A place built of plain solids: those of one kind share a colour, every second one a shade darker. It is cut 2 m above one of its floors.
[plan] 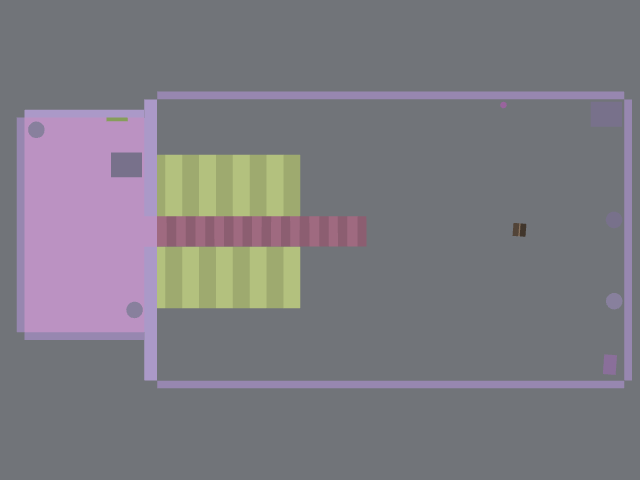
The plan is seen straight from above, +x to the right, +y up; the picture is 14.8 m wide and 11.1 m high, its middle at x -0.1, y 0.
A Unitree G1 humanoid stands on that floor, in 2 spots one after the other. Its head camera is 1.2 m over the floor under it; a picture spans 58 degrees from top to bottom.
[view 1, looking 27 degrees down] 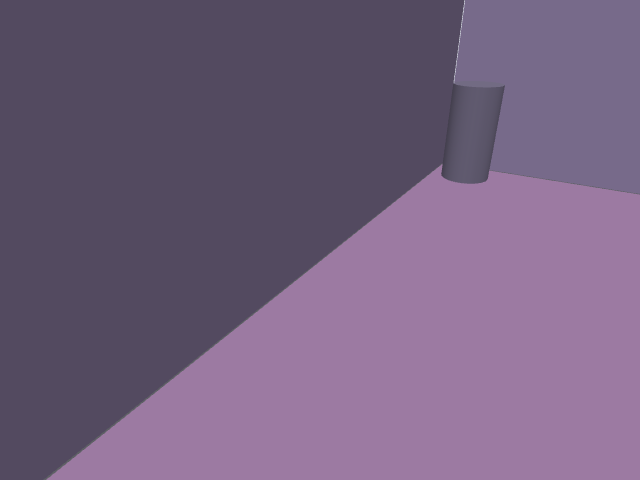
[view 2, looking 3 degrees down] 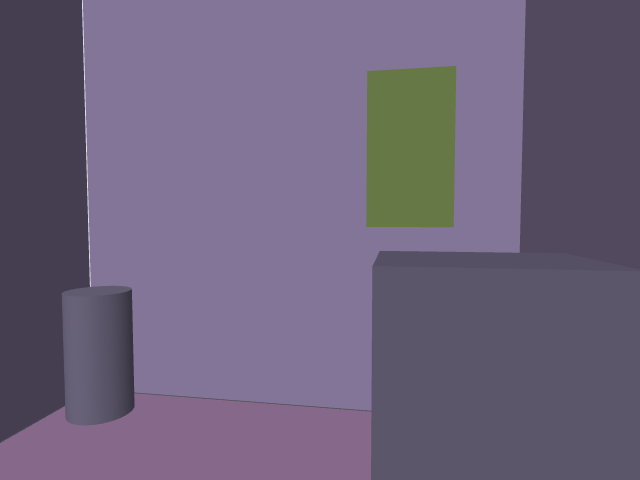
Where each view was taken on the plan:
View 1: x -5.82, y -1.12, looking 122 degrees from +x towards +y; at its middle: wall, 2.36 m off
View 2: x -4.87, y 0.20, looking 100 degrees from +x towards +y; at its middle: wall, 2.68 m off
